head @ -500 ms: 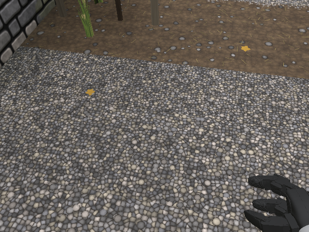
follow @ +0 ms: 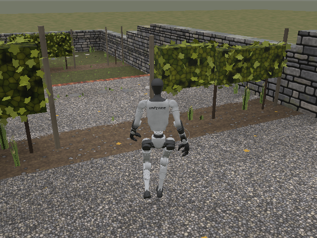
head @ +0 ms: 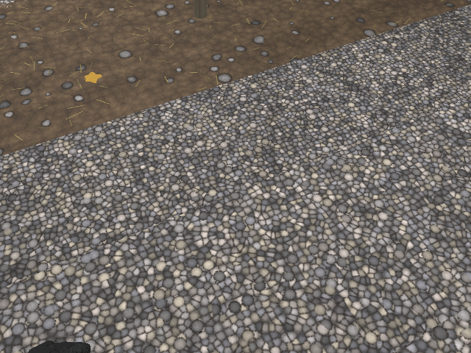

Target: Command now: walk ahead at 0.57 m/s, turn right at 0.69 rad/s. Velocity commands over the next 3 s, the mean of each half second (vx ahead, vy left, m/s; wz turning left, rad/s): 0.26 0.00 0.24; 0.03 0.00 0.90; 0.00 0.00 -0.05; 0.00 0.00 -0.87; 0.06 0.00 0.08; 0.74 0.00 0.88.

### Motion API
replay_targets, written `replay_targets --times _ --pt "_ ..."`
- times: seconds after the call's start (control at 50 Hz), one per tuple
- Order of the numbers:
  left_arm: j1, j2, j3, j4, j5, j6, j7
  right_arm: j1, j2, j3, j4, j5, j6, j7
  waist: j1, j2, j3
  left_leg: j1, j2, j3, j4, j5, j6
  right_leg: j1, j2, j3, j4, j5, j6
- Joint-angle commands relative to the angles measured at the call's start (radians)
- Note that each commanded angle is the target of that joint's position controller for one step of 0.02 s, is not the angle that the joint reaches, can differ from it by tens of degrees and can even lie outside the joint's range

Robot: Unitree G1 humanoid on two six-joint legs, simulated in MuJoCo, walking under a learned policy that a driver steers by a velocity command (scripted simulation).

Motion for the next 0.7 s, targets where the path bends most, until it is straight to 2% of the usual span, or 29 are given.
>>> replay_targets --times 0.02,0.04,0.06,0.08,0.1,0.12,0.14,0.16,0.18,0.2,0.24,0.28,0.3,0.32,0.34,0.36,0.38,0.4,0.42,0.44,0.46,0.48,0.5,0.52,0.54,0.56,0.58,0.64,0.7 --pt "0.144 0.102 0.031 0.001 0.0 -0.014 0.044 0.023 -0.174 -0.035 -0.127 -0.022 0.01 -0.014 0.013 0.138 -0.062 -0.459 0.076 -0.101 -0.117 -0.011 0.007 0.429 -0.42 0.578 -0.385 0.935 -0.258" --pt "0.129 0.072 0.019 0.004 -0.007 -0.033 0.038 0.067 -0.151 -0.034 -0.099 -0.049 0.039 -0.02 -0.018 0.158 -0.04 -0.345 0.089 -0.091 -0.228 -0.01 0.013 0.3 -0.39 0.486 -0.38 1.001 -0.216" --pt "0.118 0.054 0.007 0.016 -0.026 -0.04 0.033 0.085 -0.129 -0.031 -0.094 -0.058 0.063 -0.014 -0.04 0.15 -0.041 -0.236 0.082 -0.073 -0.365 -0.001 0.02 0.212 -0.354 0.401 -0.412 1.043 -0.173" --pt "0.125 0.066 0.009 0.047 -0.015 -0.05 0.027 0.117 -0.074 -0.012 -0.082 -0.054 0.077 -0.01 -0.049 0.1 -0.072 -0.126 0.059 -0.024 -0.426 0.071 0.038 0.152 -0.315 0.294 -0.414 1.176 -0.143" --pt "0.131 0.083 0.017 0.066 0.006 -0.066 0.016 0.222 -0.05 -0.013 -0.033 -0.036 0.083 -0.005 -0.062 0.037 -0.14 -0.068 0.041 0.0 -0.414 0.281 0.089 0.187 -0.301 0.199 -0.373 1.2 -0.1" --pt "0.153 0.08 0.023 0.091 -0.002 -0.088 0.016 0.143 -0.1 -0.04 -0.049 0.006 0.07 -0.001 -0.034 0.025 -0.115 -0.195 0.032 -0.051 -0.504 0.439 0.112 0.244 -0.263 0.16 -0.391 0.947 -0.049" --pt "0.135 0.065 0.019 0.102 -0.009 -0.102 0.013 0.06 -0.089 -0.042 -0.074 0.025 0.055 0.019 -0.03 0.061 -0.075 -0.16 0.038 -0.044 -0.69 0.641 0.132 0.184 -0.198 0.073 -0.384 0.703 -0.007" --pt "0.144 0.037 0.012 0.133 -0.018 -0.114 0.015 -0.01 -0.062 -0.038 -0.087 0.01 0.041 0.036 -0.011 0.045 -0.074 -0.122 0.021 -0.036 -0.819 0.885 0.144 0.196 -0.174 0.014 -0.353 0.491 0.031" --pt "0.179 0.01 0.0 0.144 -0.015 -0.113 0.024 -0.065 -0.043 -0.035 -0.1 0.002 0.037 0.045 0.019 0.035 -0.086 -0.084 -0.022 -0.01 -0.882 1.004 0.142 0.214 -0.156 -0.029 -0.329 0.39 0.059" --pt "0.206 0.001 -0.003 0.156 -0.016 -0.114 0.035 -0.079 -0.018 -0.034 -0.098 0.001 0.038 0.051 0.032 0.001 -0.085 -0.078 -0.032 -0.003 -0.914 1.073 0.143 0.237 -0.18 -0.049 -0.291 0.342 0.067" --pt "0.246 0.01 0.006 0.164 -0.004 -0.102 0.058 -0.143 -0.037 -0.043 -0.123 -0.006 0.041 0.062 0.06 -0.025 -0.071 -0.096 -0.004 -0.018 -0.94 1.157 0.154 0.26 -0.269 -0.043 -0.161 0.247 0.094" --pt "0.312 0.016 0.01 0.174 0.014 -0.089 0.074 -0.235 -0.063 -0.051 -0.153 -0.017 0.049 0.065 0.103 -0.021 0.02 -0.226 0.005 -0.005 -0.985 1.048 0.143 0.323 -0.325 -0.013 -0.062 0.224 0.098" --pt "0.304 0.013 0.016 0.171 0.022 -0.08 0.085 -0.219 -0.058 -0.048 -0.133 -0.012 0.055 0.068 0.102 -0.026 0.067 -0.238 0.004 0.024 -1.044 1.017 0.127 0.338 -0.333 -0.031 -0.002 0.237 0.105" --pt "0.282 0.017 0.02 0.16 0.026 -0.074 0.095 -0.154 -0.056 -0.05 -0.106 -0.013 0.06 0.067 0.078 -0.017 0.07 -0.183 -0.002 0.057 -1.106 1.013 0.121 0.338 -0.334 -0.048 0.08 0.271 0.114" --pt "0.264 0.021 0.023 0.152 0.026 -0.072 0.101 -0.004 -0.075 -0.06 -0.049 -0.013 0.067 0.06 0.022 -0.022 0.017 -0.058 -0.001 0.06 -1.17 1.056 0.127 0.352 -0.332 -0.061 0.224 0.337 0.119" --pt "0.244 0.005 0.021 0.148 0.016 -0.073 0.104 0.183 -0.119 -0.08 0.024 -0.015 0.068 0.058 -0.041 -0.014 -0.076 0.102 -0.017 0.087 -1.185 1.125 0.139 0.362 -0.331 -0.079 0.421 0.37 0.122" --pt "0.171 0.018 0.028 0.137 -0.034 -0.076 0.098 0.377 -0.151 -0.102 0.102 -0.027 0.073 0.058 -0.174 0.069 -0.146 0.333 -0.022 0.086 -1.256 1.216 0.185 0.284 -0.262 -0.146 0.748 0.305 0.154" --pt "0.214 -0.037 0.021 0.149 -0.068 -0.077 0.081 0.356 -0.226 -0.118 0.118 -0.046 0.071 0.053 -0.176 0.326 -0.069 0.491 0.061 -0.035 -1.229 1.541 0.268 -0.01 -0.067 -0.168 1.233 -0.544 0.195" --pt "0.305 -0.083 0.01 0.061 -0.061 -0.054 0.074 0.316 -0.271 -0.103 0.092 -0.032 0.065 0.067 -0.016 0.308 -0.115 0.722 0.222 -0.309 -0.875 2.142 0.382 -0.405 -0.027 -0.009 1.374 -0.577 0.217" --pt "0.281 -0.062 -0.009 0.02 -0.018 -0.039 0.071 0.263 -0.269 -0.104 0.031 0.008 0.067 0.065 -0.03 0.14 -0.323 0.802 0.333 -0.507 -0.923 1.992 0.484 -0.485 -0.081 0.084 1.342 -0.442 0.225" --pt "0.218 -0.034 -0.014 0.021 0.024 -0.023 0.071 0.15 -0.236 -0.097 -0.023 0.031 0.083 0.046 -0.019 -0.028 -0.321 0.668 0.353 -0.541 -0.997 1.528 0.526 -0.5 -0.128 0.128 1.326 -0.326 0.197" --pt "0.244 -0.034 -0.023 0.021 0.039 -0.02 0.071 0.017 -0.245 -0.1 -0.082 0.02 0.091 0.011 0.026 0.004 -0.346 0.528 0.403 -0.663 -1.093 0.95 0.567 -0.503 -0.168 0.174 1.193 -0.231 0.193" --pt "0.182 0.001 -0.013 0.02 0.054 -0.009 0.07 -0.024 -0.176 -0.078 -0.105 0.018 0.088 -0.003 0.031 -0.036 -0.294 0.354 0.363 -0.698 -1.159 0.729 0.543 -0.469 -0.19 0.176 1.146 -0.229 0.203" --pt "0.128 0.053 0.0 -0.003 0.047 0.011 0.074 -0.033 -0.134 -0.05 -0.097 0.017 0.076 -0.006 0.063 -0.082 -0.214 0.146 0.28 -0.597 -1.178 0.696 0.458 -0.362 -0.191 0.201 0.926 -0.02 0.214" --pt "0.104 0.036 -0.005 0.006 0.042 0.032 0.081 -0.047 -0.144 -0.049 -0.101 0.002 0.07 -0.006 0.061 -0.043 -0.171 0.016 0.217 -0.55 -1.165 0.765 0.385 -0.307 -0.186 0.184 0.872 0.013 0.221" --pt "0.045 0.014 -0.017 -0.032 0.036 0.043 0.078 -0.032 -0.162 -0.052 -0.094 0.013 0.061 -0.011 0.057 -0.047 -0.124 -0.08 0.108 -0.462 -1.177 0.721 0.311 -0.248 -0.184 0.179 0.627 0.106 0.24" --pt "0.039 -0.001 -0.02 -0.034 0.045 0.046 0.074 -0.035 -0.171 -0.057 -0.099 0.02 0.061 -0.013 0.039 -0.006 -0.152 -0.055 0.051 -0.451 -1.169 0.703 0.248 -0.202 -0.166 0.171 0.519 0.158 0.247" --pt "0.07 -0.013 -0.02 -0.033 0.034 0.055 0.066 -0.035 -0.205 -0.079 -0.142 0.043 0.095 -0.025 0.006 0.114 -0.243 0.203 0.034 -0.536 -1.148 0.629 0.129 -0.306 -0.146 0.21 0.41 0.181 0.262" --pt "-0.008 0.01 -0.008 -0.06 0.035 0.053 0.056 -0.041 -0.213 -0.091 -0.185 0.041 0.126 -0.016 -0.044 0.126 -0.161 0.254 0.001 -0.608 -1.228 0.31 0.044 -0.354 -0.13 0.224 0.246 0.198 0.261"
Next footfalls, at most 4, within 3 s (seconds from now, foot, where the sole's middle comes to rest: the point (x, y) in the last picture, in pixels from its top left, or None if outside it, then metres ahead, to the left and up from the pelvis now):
0.40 left None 0.46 0.16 -0.90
1.26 right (202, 312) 0.61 0.09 -0.90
1.68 left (140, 336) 0.54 0.27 -0.90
2.14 right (210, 309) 0.62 0.06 -0.90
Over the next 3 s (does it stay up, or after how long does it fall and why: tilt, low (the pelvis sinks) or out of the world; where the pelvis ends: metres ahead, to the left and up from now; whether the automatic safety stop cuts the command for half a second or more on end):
stays up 0.71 0.31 -0.13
